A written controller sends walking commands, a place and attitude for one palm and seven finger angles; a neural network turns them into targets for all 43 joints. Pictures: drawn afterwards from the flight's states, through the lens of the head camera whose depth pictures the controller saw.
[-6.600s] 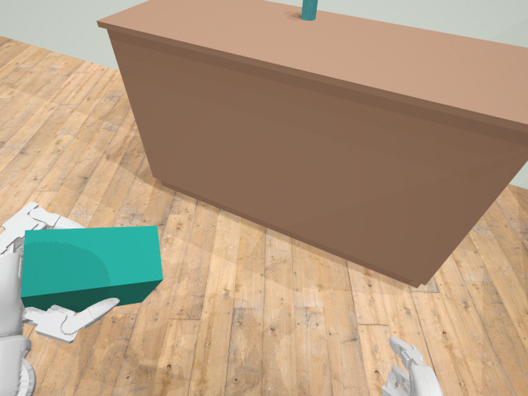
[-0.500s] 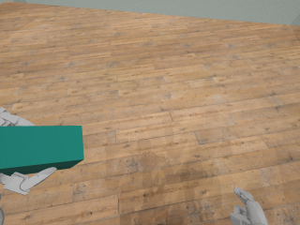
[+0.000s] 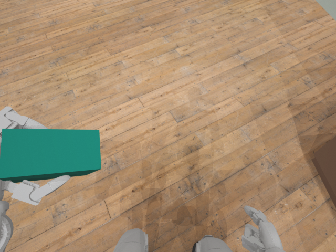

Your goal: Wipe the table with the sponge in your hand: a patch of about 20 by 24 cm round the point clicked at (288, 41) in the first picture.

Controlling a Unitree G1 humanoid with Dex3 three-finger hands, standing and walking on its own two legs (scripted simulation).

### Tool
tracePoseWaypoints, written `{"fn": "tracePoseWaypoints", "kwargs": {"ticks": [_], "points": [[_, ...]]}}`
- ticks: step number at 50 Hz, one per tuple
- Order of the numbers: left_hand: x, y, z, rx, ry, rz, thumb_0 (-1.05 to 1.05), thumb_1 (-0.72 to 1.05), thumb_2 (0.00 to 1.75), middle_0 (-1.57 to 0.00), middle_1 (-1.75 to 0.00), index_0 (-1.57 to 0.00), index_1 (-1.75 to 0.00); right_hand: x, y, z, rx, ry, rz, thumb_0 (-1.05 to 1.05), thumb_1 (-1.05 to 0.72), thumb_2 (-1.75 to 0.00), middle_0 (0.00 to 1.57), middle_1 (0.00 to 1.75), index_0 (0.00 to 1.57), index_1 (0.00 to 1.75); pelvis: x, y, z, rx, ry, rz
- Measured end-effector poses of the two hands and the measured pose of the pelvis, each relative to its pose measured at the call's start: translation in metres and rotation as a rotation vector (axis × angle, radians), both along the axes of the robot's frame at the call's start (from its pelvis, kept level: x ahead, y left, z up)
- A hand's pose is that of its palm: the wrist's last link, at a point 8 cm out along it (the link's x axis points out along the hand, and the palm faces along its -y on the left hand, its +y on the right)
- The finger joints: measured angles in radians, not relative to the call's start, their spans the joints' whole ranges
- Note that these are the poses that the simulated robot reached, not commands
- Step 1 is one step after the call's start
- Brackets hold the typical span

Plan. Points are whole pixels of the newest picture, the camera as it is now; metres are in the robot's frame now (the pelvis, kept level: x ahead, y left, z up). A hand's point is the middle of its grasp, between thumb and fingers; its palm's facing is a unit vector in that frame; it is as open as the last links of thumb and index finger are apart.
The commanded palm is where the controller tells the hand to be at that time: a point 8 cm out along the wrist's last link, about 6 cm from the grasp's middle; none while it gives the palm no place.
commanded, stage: turn to face it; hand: left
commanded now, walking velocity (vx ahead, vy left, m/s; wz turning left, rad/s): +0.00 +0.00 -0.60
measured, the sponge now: (66, 156) +0.25 +0.19 +0.15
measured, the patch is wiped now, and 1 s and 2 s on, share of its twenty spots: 0.00 0.00 0.00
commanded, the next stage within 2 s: none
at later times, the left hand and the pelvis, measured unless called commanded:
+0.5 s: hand (116, 168) +0.22 +0.09 +0.18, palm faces +0.11 -0.87 -0.49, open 10.5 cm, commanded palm +0.18 +0.15 +0.20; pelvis -0.06 -0.06 +0.00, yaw -19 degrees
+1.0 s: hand (195, 199) +0.18 -0.03 +0.19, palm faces -0.15 -0.88 -0.45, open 10.5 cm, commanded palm +0.16 +0.04 +0.20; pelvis -0.13 -0.09 +0.02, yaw -35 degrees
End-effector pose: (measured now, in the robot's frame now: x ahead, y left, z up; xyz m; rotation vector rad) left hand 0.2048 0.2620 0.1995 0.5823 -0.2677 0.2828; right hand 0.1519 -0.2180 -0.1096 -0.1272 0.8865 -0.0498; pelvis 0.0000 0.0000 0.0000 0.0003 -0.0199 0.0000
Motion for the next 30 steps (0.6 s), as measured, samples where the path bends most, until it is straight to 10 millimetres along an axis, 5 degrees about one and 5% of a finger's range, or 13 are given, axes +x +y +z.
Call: {"fn": "tracePoseWaypoints", "kwargs": {"ticks": [8,16,23,30], "points": [[-0.007,-0.029,0.022,0.086,-0.01,-0.156,-0.01,-0.53,1.0,-0.69,-1.34,-0.71,-1.34,-0.044,-0.068,0.032,-0.138,-0.004,-0.171,0.01,-0.91,-0.89,0.2,0.3,0.2,0.3,-0.015,-0.009,0.008,0.028,0.032,-0.109],[-0.011,-0.032,0.004,-0.019,-0.035,-0.124,-0.01,-0.53,1.0,-0.69,-1.34,-0.71,-1.34,-0.073,-0.073,0.046,-0.143,-0.084,-0.239,0.01,-0.91,-0.89,0.2,0.3,0.2,0.3,-0.032,-0.016,0.009,0.022,0.007,-0.205],[-0.007,-0.1,0.001,-0.056,-0.014,-0.233,-0.01,-0.53,1.0,-0.69,-1.35,-0.71,-1.34,-0.097,-0.066,0.032,0.002,-0.138,-0.248,0.01,-0.9,-0.89,0.2,0.3,0.2,0.3,-0.052,-0.046,0.008,-0.006,0.013,-0.307],[-0.006,-0.177,0.007,0.036,0.009,-0.384,-0.01,-0.53,1.0,-0.69,-1.35,-0.71,-1.34,-0.152,-0.108,0.002,0.05,-0.063,-0.34,0.01,-0.9,-0.89,0.21,0.3,0.21,0.3,-0.084,-0.081,0.001,0.017,0.008,-0.38]]}}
